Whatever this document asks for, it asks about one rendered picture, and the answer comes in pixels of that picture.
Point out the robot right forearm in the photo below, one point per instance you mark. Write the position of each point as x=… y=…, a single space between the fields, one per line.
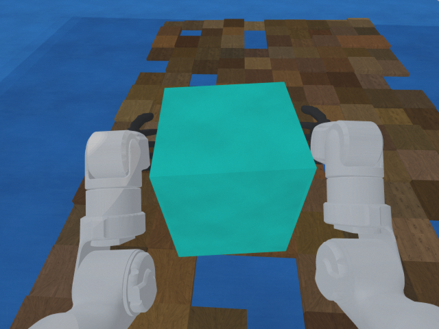
x=352 y=152

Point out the robot left hand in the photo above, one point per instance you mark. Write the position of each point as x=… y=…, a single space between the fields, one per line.
x=137 y=123

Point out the carton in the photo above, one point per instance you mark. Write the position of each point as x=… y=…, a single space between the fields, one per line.
x=231 y=168

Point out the left robot upper arm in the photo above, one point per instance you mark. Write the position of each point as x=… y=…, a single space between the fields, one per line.
x=111 y=288

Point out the robot left forearm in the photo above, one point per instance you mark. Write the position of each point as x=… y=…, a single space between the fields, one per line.
x=114 y=161

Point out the robot right hand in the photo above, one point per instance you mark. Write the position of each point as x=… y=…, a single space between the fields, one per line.
x=318 y=116

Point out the right robot upper arm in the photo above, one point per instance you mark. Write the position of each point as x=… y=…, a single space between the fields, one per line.
x=364 y=277

